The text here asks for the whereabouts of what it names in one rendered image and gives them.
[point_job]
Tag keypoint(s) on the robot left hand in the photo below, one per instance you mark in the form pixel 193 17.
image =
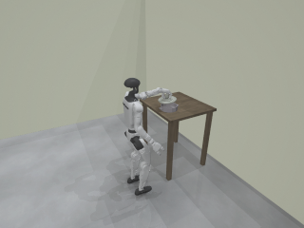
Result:
pixel 167 91

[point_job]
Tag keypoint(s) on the robot right hand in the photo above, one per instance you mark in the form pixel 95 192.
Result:
pixel 156 147

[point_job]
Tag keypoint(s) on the pot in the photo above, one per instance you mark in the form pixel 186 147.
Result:
pixel 169 108

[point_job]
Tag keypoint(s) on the left robot forearm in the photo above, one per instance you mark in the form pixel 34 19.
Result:
pixel 154 92

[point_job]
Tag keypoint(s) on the robot left upper arm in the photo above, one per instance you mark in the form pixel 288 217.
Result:
pixel 141 96

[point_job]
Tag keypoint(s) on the right robot forearm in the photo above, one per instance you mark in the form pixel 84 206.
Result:
pixel 143 134

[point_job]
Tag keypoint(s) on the robot right upper arm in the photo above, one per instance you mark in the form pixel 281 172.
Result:
pixel 138 113

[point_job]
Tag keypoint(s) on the table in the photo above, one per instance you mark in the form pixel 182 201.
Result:
pixel 188 108

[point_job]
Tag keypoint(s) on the robot right shin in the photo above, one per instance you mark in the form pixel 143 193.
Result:
pixel 143 175

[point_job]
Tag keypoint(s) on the humanoid robot head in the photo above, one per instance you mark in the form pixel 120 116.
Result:
pixel 132 83

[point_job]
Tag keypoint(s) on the lid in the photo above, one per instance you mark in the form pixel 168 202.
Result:
pixel 167 101

